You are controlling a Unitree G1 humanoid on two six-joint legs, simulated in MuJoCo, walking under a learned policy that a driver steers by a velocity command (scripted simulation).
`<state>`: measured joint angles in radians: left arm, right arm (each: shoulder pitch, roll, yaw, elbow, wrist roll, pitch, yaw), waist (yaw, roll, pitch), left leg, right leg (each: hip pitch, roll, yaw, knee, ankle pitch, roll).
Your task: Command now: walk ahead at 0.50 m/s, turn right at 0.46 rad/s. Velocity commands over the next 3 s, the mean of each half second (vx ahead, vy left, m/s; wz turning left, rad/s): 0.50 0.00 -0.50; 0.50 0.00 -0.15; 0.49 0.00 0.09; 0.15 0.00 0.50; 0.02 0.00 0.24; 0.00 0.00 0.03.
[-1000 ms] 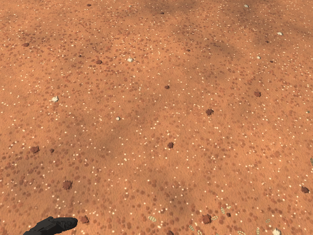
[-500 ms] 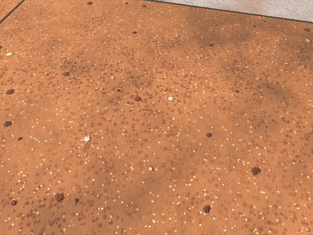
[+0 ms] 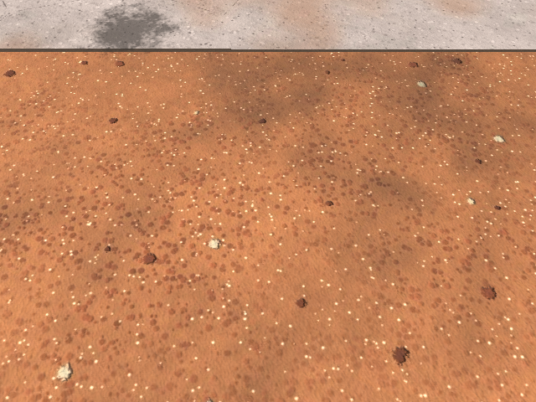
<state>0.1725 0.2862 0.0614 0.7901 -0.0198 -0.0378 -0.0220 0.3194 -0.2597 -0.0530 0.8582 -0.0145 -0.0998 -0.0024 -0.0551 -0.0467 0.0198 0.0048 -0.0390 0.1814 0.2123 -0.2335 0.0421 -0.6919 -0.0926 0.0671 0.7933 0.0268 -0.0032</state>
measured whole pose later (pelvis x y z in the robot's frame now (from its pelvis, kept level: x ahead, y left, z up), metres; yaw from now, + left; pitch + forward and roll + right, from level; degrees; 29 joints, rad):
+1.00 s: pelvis +0.56 -0.08 +0.00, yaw -19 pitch +2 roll +1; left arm 0.16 0.28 0.05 0.70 0.00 -0.06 0.00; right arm 0.35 -0.26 -0.04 0.84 0.01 -0.09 0.02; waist -0.07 -0.04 0.02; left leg -0.11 -0.06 0.02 0.25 -0.18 0.06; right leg -0.65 -0.11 0.05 0.81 -0.12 0.01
